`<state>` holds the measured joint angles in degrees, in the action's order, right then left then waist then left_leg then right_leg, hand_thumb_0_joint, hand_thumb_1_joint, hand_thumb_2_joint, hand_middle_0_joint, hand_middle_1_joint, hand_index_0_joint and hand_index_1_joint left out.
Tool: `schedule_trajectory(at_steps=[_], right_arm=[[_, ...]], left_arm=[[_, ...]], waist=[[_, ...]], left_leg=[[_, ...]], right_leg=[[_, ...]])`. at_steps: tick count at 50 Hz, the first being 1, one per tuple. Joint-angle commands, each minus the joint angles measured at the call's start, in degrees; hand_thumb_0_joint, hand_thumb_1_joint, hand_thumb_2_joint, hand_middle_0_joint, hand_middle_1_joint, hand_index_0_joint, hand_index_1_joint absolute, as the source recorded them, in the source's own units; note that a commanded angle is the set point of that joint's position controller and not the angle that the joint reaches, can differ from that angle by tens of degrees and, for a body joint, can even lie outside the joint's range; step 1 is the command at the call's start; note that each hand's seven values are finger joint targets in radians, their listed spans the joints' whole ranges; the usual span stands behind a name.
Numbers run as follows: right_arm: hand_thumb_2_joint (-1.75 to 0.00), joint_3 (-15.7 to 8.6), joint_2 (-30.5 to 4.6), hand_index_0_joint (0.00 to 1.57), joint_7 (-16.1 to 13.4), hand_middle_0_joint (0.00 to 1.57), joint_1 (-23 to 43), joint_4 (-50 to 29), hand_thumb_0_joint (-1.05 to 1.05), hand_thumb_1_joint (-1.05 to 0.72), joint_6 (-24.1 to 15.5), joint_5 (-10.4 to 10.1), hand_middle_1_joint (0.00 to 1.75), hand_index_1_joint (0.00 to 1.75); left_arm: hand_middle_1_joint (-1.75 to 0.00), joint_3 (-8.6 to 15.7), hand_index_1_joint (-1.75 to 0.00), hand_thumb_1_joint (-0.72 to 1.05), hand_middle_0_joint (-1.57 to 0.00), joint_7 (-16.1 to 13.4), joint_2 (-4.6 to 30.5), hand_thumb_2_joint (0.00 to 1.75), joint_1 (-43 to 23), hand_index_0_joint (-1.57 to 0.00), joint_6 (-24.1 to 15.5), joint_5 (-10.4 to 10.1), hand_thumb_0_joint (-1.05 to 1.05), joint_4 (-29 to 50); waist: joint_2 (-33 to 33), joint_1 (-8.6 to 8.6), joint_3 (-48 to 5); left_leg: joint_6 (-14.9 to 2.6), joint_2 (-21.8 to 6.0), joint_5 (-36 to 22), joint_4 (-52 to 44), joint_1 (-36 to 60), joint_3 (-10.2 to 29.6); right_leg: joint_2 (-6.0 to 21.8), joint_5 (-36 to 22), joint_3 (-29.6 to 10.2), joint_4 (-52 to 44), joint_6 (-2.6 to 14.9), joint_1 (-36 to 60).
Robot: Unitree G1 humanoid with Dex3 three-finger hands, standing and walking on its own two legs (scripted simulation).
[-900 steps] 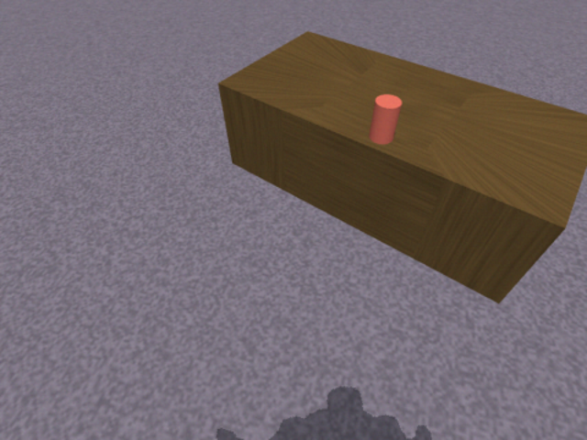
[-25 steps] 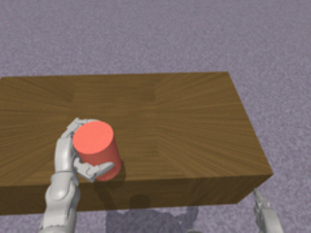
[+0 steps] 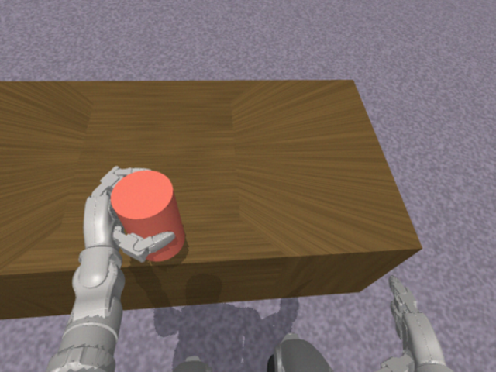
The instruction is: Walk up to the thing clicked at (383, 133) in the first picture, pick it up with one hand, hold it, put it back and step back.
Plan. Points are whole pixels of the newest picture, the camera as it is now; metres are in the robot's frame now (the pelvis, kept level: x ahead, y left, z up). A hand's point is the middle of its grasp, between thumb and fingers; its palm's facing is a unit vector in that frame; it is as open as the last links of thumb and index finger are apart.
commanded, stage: crouch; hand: left
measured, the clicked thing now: (152, 218) +0.37 +0.15 +0.00
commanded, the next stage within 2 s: lower in 0.72 s
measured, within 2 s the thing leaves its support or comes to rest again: rests again in 1.70 s
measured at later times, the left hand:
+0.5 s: hand (158, 203) +0.43 +0.15 -0.05, palm faces +0.06 -1.00 -0.01, open 11.9 cm
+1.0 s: hand (165, 204) +0.45 +0.14 -0.10, palm faces +0.07 -1.00 -0.01, open 11.9 cm
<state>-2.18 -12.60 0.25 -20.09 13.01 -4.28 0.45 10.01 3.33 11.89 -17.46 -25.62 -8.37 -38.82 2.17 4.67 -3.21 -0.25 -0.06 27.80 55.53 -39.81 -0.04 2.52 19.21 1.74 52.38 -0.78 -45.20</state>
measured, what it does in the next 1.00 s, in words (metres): lowers itself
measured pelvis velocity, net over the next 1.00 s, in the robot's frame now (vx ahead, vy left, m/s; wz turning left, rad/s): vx -0.02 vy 0.00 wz -0.01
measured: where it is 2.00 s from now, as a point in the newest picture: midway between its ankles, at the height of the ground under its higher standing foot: outside the picture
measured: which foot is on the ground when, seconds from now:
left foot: down 0.00-1.00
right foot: down 0.00-1.00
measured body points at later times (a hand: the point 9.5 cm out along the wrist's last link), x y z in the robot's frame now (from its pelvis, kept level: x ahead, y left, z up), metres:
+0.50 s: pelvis -0.02 +0.00 -0.06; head +0.11 +0.03 +0.37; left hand +0.42 +0.20 -0.05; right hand +0.14 -0.26 -0.05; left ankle -0.01 +0.11 -0.68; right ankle +0.06 -0.13 -0.68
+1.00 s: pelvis -0.02 +0.00 -0.08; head +0.14 +0.04 +0.34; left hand +0.44 +0.20 -0.09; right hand +0.15 -0.26 -0.04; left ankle -0.01 +0.11 -0.68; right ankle +0.06 -0.13 -0.68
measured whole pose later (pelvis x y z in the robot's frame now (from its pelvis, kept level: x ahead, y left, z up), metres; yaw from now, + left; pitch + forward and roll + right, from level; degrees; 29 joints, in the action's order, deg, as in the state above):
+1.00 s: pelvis -0.02 +0.00 -0.08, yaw +0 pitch +26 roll -2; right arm -3.8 -15.8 4.0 -25.5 -11.0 -2.3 3.6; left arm 19.8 0.6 20.4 -37.1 -36.7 -1.7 -62.8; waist 2.1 14.8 -8.1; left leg -0.1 -0.7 35.2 78.1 -68.7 1.7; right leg 2.2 24.8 2.8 72.3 -0.5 -73.2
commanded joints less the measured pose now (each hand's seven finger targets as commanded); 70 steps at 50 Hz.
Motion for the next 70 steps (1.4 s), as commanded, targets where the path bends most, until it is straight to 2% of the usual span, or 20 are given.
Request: schedule_trajectory(at_steps=[1,11,12,15,17,21,24,26,34,37,42,43,45,48,53,55,60,65,69,70], right_arm=[[-0.05,-4.58,-8.39,0.05,0.36,0.05,-2.36,-13.22,0.0,0.54,-2.37,1.0,0.05,0.05],[-0.05,-6.61,-10.92,0.05,1.24,0.05,-3.56,-20.54,0.0,0.54,-1.63,2.36,0.05,0.05],[-0.05,-7.29,-11.33,0.05,1.24,0.05,-3.72,-20.69,0.0,0.54,-1.53,2.32,0.05,0.05],[-0.05,-7.06,-11.07,0.05,1.5,0.05,-5.0,-24.46,0.0,0.53,-1.48,2.56,0.05,0.05],[-0.05,-6.74,-10.35,0.05,1.66,0.05,-6.18,-22.77,0.0,0.53,-1.08,2.61,0.05,0.05],[-0.06,-6.24,-10.45,0.05,1.75,0.05,-6.5,-25.71,0.0,0.53,-1.29,2.84,0.05,0.05],[-0.06,-8.26,-12.28,0.05,1.76,0.05,-6.22,-28.11,0.0,0.53,-1.36,2.82,0.05,0.05],[-0.06,-6.61,-10.91,0.05,1.97,0.05,-6.85,-29.14,0.0,0.53,-1.35,3.02,0.05,0.05],[-0.06,-8.41,-11.95,0.05,1.88,0.05,-8.02,-32.14,0.0,0.52,-0.98,2.72,0.05,0.05],[-0.06,-8.02,-11.42,0.05,1.93,0.05,-9.1,-33.03,0.0,0.52,-0.69,2.92,0.05,0.05],[-0.06,-8.06,-11.52,0.05,2.14,0.05,-9.46,-33.1,0.0,0.52,-0.31,2.93,0.05,0.05],[-0.06,-7.53,-10.95,0.05,2.34,0.05,-9.49,-32.13,0.0,0.52,-0.15,2.96,0.05,0.05],[-0.06,-8.67,-12.23,0.05,2.42,0.05,-8.86,-34.06,0.0,0.52,-0.44,2.9,0.05,0.05],[-0.06,-7.71,-11.12,0.05,2.88,0.05,-9.68,-32.72,0.0,0.53,-0.5,3.32,0.05,0.05],[-0.06,-9.19,-12.65,0.05,3.25,0.05,-8.94,-35.23,0.0,0.52,-0.79,3.49,0.05,0.05],[-0.06,-10.36,-13.25,0.05,3.42,0.05,-9.18,-34.29,0.0,0.52,-0.58,3.52,0.05,0.05],[-0.06,-9.02,-12.89,0.05,3.97,0.05,-9.12,-35.07,0.0,0.52,-0.14,3.74,0.05,0.05],[-0.06,-9.97,-13.64,0.05,3.96,0.05,-8.72,-37.64,0.0,0.52,0.08,3.72,0.05,0.05],[-0.06,-10.08,-13.98,0.05,3.78,0.05,-7.02,-38.57,0.0,0.52,-0.04,3.55,0.05,0.05],[-0.06,-10.1,-14.23,0.05,3.68,0.05,-7.28,-38.57,0.0,0.52,-0.01,3.61,0.05,0.05]], left_arm=[[-1.37,4.23,-1.38,-0.02,-1.25,-0.11,9.43,1.21,-22.83,-1.27,-8.08,0.24,0.0,5.33],[-1.43,6.19,-1.43,0.02,-1.31,-0.28,11.44,1.24,-31.09,-1.33,-12.59,2.28,0.0,-7.32],[-1.43,7.2,-1.43,0.03,-1.32,-0.55,13.69,1.24,-32.96,-1.34,-13.06,2.57,0.0,-6.07],[-1.43,7.68,-1.44,0.03,-1.33,-1.1,14.16,1.24,-36.09,-1.35,-13.98,2.97,0.0,-5.61],[-1.43,7.79,-1.43,0.03,-1.33,-0.99,13.71,1.23,-35.08,-1.35,-13.56,3.37,0.0,-10.25],[-1.41,7.57,-1.42,0.03,-1.31,-1.13,14.79,1.23,-39.26,-1.33,-14.07,4.15,0.0,-8.42],[-1.4,9.81,-1.4,0.01,-1.3,-1.25,17.25,1.22,-39.96,-1.32,-14.02,4.11,0.0,-8.99],[-1.38,8.1,-1.39,0.02,-1.29,-0.9,13.97,1.22,-38.35,-1.3,-13.67,4.2,0.0,-11.78],[-1.35,11.26,-1.36,-0.01,-1.24,-1.47,18.88,1.2,-39.44,-1.25,-13.67,4.59,0.0,-9.82],[-1.32,9.79,-1.33,-0.05,-1.2,-1.71,16.49,1.17,-39.38,-1.21,-13.79,4.95,0.0,-9.9],[-1.31,10.15,-1.31,-0.07,-1.18,-2.25,17.23,1.14,-40.04,-1.19,-13.93,5.46,0.0,-9.38],[-1.32,8.68,-1.33,-0.06,-1.18,-2.12,14.36,1.15,-37.81,-1.2,-13.58,5.46,0.0,-14.35],[-1.33,10.52,-1.34,-0.06,-1.19,-2.76,17.02,1.17,-37.21,-1.21,-13.95,6.29,0.0,-14.77],[-1.35,10.15,-1.36,-0.09,-1.2,-3.12,16.63,1.18,-38.96,-1.22,-15.31,6.43,0.0,-13.55],[-1.37,11.28,-1.38,-0.08,-1.22,-3.93,19.76,1.2,-41.8,-1.23,-17.16,7.21,0.0,-11.84],[-1.37,11.52,-1.38,-0.1,-1.21,-3.98,18.67,1.21,-39.97,-1.23,-17.2,6.95,0.0,-13.14],[-1.38,11.28,-1.39,-0.11,-1.22,-4.41,19.45,1.21,-41.01,-1.24,-17.37,7.9,0.0,-13.98],[-1.4,12.8,-1.41,-0.09,-1.23,-5.24,21.97,1.24,-43.13,-1.25,-17.78,8.22,0.0,-12.71],[-1.4,11.15,-1.41,-0.08,-1.22,-5.07,18.81,1.24,-41.01,-1.24,-17.13,8.38,0.0,-18.9],[-1.41,12.11,-1.41,-0.08,-1.23,-5.37,21.38,1.24,-42.62,-1.25,-17.57,8.63,0.0,-16.34]], waist=[[-2.81,0.43,-23.25],[-4.8,3.56,-28.32],[-6.07,3.57,-28.14],[-6.21,5.17,-31.68],[-5.92,5.66,-28.5],[-8.54,6.82,-31.25],[-7.97,7.09,-32.47],[-7.4,7.79,-32.45],[-7.93,7.8,-34.72],[-8.31,8.78,-35.65],[-9.76,8.71,-34.79],[-9.19,9.5,-31.85],[-8.18,9.82,-32.29],[-9.34,10.13,-32.65],[-12.4,10.71,-36.03],[-12.77,11.12,-37.13],[-14.84,11.19,-38.11],[-14.69,12.2,-39.18],[-12.45,13.75,-35.19],[-13.25,13.59,-35.9]], left_leg=[[1.1,1.04,-15.19,-4.99,-0.28,0.61],[1.05,1.12,-10.18,0.83,-7.79,1.46],[1.04,1.2,-9.6,1.22,-7.84,1.5],[0.92,1.26,-9.02,2.61,-8.78,1.62],[0.65,1.46,-7.14,3.41,-11.96,1.49],[0.86,1.26,-7.15,4.97,-11.51,1.79],[0.64,1.44,-7.26,6.28,-12.82,1.79],[0.7,1.31,-6.9,6.7,-13.42,2.05],[0.3,1.81,-7.24,9.22,-17.0,1.2],[0.41,1.79,-9.67,10.09,-17.04,1.15],[0.53,1.65,-10.85,10.39,-15.7,1.4],[0.64,1.46,-10.8,10.41,-16.77,1.74],[0.44,1.38,-10.61,11.0,-17.24,1.87],[0.4,1.5,-10.7,12.28,-18.42,1.85],[1.05,1.19,-11.79,13.65,-17.18,2.6],[1.05,1.01,-13.83,14.8,-17.21,2.55],[1.57,0.65,-15.77,15.89,-17.52,3.39],[1.09,0.94,-11.51,17.2,-20.43,2.94],[0.73,0.86,-5.72,17.33,-24.15,3.1],[0.8,0.89,-5.99,17.41,-24.06,3.14]], right_leg=[[-0.67,-11.73,-0.67,-1.4,2.31,12.63],[-1.69,-7.0,-0.17,4.49,2.57,4.26],[-1.83,-6.09,-0.09,4.95,2.58,2.83],[-1.97,-6.08,-0.01,6.24,2.48,3.1],[-1.94,-4.6,-0.29,6.77,2.35,1.18],[-2.1,-4.05,-0.01,8.56,2.55,-1.38],[-2.15,-4.55,-0.16,9.53,2.44,-1.57],[-2.26,-4.19,0.01,9.96,2.45,-2.16],[-1.58,-5.79,-2.01,10.92,1.96,0.44],[-1.53,-8.86,-2.04,11.89,2.1,0.66],[-1.96,-8.88,-1.36,12.47,2.39,-2.1],[-2.31,-8.32,-0.6,12.88,2.55,-4.25],[-2.43,-8.26,-0.45,13.25,2.52,-4.93],[-2.36,-8.4,-0.62,14.36,2.45,-5.84],[-2.67,-8.11,0.21,17.01,2.85,-8.16],[-2.68,-9.98,0.14,17.84,2.92,-8.53],[-2.86,-10.28,0.77,20.06,3.23,-11.3],[-2.8,-7.51,0.48,20.48,2.93,-11.56],[-2.79,-2.76,0.22,19.75,2.66,-14.33],[-2.72,-3.08,0.26,20.03,2.68,-13.95]])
